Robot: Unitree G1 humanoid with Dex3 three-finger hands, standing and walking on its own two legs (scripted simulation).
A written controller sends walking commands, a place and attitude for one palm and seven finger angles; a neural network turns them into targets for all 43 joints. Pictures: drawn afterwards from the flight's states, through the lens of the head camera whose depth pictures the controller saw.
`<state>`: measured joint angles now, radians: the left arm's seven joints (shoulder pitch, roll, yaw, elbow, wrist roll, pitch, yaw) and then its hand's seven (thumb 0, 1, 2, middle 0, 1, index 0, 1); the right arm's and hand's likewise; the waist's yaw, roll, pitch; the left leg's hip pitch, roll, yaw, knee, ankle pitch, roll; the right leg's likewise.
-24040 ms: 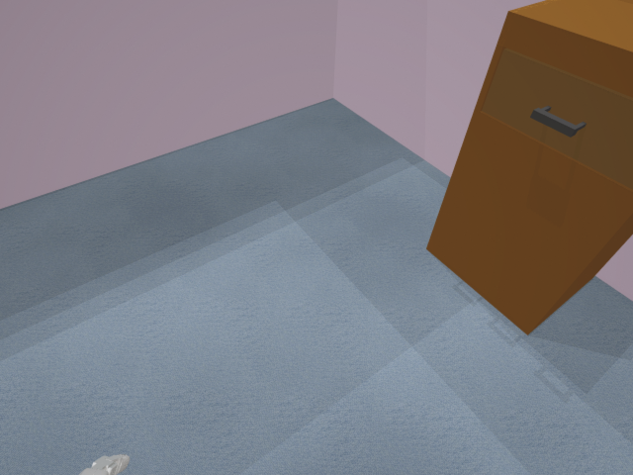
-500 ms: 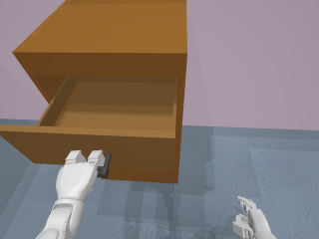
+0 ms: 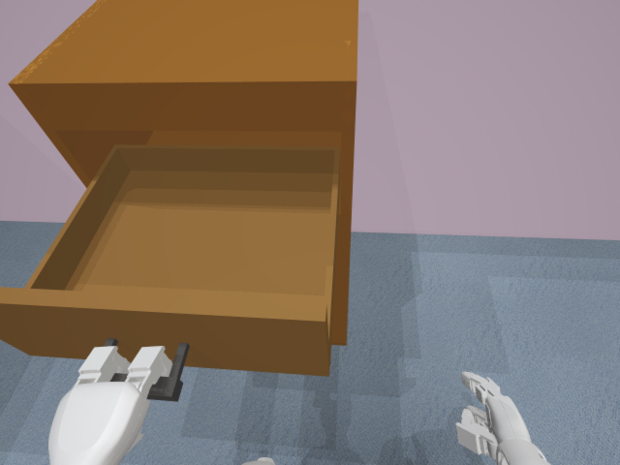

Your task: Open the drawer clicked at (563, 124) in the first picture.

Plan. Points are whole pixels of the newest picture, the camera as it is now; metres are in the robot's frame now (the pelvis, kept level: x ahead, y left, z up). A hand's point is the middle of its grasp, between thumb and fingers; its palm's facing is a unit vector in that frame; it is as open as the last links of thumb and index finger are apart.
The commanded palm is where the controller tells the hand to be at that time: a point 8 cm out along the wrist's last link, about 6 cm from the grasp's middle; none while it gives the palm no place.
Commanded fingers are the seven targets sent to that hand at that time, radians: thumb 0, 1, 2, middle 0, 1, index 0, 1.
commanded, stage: pull the drawer open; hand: left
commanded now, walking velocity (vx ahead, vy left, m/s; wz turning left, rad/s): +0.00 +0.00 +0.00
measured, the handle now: (139, 367) +0.22 +0.23 +0.03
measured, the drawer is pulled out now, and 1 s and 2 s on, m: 0.30 0.30 0.30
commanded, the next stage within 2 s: open the thumb to release the handle in 0.22 s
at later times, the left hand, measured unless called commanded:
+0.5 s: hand (132, 421) +0.17 +0.23 +0.01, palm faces +0.02 -0.08 -1.00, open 6.2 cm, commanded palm +0.14 +0.25 +0.06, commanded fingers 0.00 0.20 0.60 -0.35 -1.27 -0.35 -1.27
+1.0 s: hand (134, 423) +0.16 +0.23 +0.01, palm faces +0.01 -0.12 -0.99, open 13.6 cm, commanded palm +0.14 +0.23 +0.06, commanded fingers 0.00 -0.50 0.30 -0.30 -1.20 -0.30 -1.20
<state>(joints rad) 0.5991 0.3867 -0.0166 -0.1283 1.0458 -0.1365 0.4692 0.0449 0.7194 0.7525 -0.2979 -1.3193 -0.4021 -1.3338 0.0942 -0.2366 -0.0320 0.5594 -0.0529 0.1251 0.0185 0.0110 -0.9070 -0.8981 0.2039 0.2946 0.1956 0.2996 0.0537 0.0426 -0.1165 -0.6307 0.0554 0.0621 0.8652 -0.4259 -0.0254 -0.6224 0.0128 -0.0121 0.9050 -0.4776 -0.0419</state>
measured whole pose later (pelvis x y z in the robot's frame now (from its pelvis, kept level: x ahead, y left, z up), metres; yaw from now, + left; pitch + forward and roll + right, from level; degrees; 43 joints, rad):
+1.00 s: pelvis -0.02 -0.01 +0.00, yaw +2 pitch +10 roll +1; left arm 0.46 0.35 -0.05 -0.06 1.01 -0.07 0.43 0.00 -0.45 0.32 -0.34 -1.23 -0.32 -1.20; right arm 0.13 -0.24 -0.02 0.56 -0.03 0.10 -0.02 0.01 -0.91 -0.90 0.20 0.29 0.20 0.30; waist 0.05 0.07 -0.11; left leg -0.65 0.05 0.02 0.87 -0.39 -0.03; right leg -0.62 0.01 -0.05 0.90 -0.45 -0.05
